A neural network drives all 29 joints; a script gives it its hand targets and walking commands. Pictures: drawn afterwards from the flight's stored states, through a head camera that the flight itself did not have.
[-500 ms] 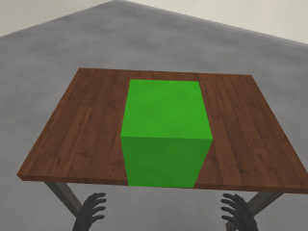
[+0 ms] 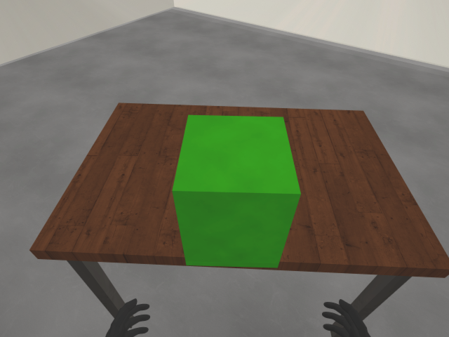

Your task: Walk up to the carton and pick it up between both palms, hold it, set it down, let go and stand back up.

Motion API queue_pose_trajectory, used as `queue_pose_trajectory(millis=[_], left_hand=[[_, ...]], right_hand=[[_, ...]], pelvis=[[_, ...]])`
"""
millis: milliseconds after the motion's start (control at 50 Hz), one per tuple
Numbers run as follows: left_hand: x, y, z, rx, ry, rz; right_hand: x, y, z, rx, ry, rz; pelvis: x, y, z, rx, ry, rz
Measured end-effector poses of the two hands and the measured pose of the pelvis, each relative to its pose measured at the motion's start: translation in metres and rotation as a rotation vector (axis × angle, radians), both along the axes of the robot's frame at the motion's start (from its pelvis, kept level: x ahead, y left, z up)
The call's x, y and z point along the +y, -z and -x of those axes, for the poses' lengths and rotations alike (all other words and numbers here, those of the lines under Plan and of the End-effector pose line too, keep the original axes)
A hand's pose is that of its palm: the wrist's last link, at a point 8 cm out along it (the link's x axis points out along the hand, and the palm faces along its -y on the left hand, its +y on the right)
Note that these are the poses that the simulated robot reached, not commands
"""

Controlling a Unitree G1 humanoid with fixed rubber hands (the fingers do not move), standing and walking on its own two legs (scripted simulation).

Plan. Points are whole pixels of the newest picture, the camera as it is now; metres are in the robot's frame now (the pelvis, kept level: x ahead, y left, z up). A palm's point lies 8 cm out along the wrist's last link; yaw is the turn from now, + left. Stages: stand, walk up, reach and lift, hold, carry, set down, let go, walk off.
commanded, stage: set down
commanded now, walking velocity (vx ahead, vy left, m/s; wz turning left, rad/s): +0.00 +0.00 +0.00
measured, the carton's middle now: (233, 192) +0.42 +0.01 +0.02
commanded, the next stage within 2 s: let go in 1.00 s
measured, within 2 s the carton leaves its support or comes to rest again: neither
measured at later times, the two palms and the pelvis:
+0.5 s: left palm out of the picture +0.13 +0.21 -0.09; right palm out of the picture +0.12 -0.20 -0.09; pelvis -0.02 +0.00 +0.00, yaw -1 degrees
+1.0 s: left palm out of the picture +0.14 +0.22 -0.11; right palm out of the picture +0.13 -0.20 -0.12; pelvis -0.02 +0.00 -0.01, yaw +0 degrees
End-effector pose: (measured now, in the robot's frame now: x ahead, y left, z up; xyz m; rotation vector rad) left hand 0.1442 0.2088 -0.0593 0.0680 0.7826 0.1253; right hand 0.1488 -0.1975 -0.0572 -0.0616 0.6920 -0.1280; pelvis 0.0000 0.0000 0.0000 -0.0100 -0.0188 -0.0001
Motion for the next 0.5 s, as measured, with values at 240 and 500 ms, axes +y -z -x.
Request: queue_pose_trajectory(millis=[240,500], left_hand=[[0.002,0.012,0.009,0.103,-0.002,-0.016],[0.006,0.028,0.015,0.247,0.009,-0.036]], right_hand=[[-0.003,0.014,0.014,0.097,0.002,0.007],[-0.003,0.033,0.025,0.218,0.012,0.008]], pelvis=[[-0.002,0.001,0.014,0.02,0.008,-0.005],[0.001,0.002,0.018,0.033,0.015,-0.005]])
